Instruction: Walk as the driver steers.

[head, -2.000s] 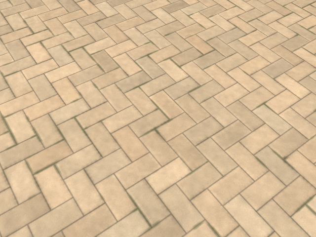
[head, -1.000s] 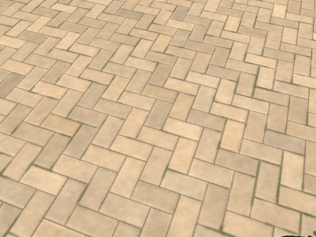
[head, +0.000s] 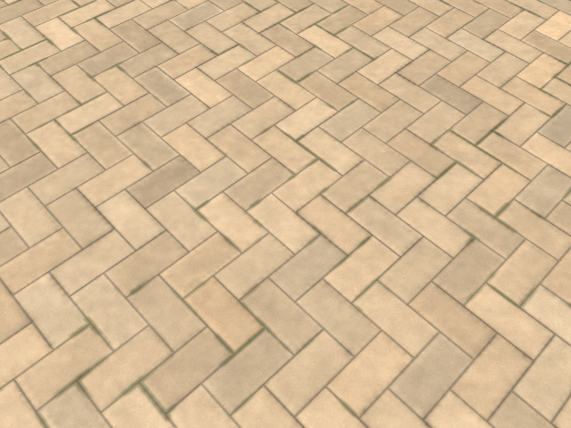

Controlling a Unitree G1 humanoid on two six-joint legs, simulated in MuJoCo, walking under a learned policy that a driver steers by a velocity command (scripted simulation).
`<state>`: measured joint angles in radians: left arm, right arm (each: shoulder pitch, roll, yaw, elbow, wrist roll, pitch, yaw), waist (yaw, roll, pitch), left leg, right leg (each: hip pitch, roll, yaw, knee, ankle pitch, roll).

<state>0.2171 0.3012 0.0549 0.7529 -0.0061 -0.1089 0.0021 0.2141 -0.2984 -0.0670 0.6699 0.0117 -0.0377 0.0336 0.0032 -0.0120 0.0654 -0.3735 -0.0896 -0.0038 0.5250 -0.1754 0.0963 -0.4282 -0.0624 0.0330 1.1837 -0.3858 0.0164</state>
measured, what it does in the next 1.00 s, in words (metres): walks ahead: right foot, then left foot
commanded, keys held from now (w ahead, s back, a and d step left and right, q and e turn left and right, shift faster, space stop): w+q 0.12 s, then w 0.88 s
